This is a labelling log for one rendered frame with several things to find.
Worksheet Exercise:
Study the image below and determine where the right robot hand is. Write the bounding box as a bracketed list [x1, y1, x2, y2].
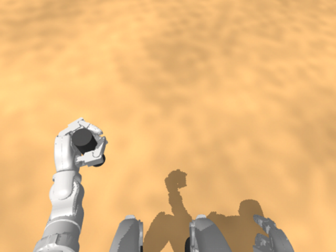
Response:
[253, 214, 294, 252]

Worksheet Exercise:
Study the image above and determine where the left robot arm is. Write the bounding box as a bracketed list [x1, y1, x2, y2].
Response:
[33, 170, 85, 252]

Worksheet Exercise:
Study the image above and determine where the can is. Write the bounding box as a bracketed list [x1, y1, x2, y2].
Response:
[71, 128, 106, 167]

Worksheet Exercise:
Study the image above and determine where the left robot hand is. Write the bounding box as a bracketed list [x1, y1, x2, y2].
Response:
[54, 117, 108, 172]

